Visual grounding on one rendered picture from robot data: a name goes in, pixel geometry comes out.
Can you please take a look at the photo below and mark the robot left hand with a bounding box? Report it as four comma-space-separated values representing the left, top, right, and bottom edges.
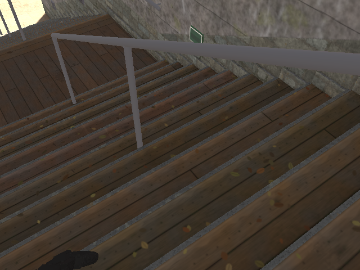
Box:
36, 250, 98, 270

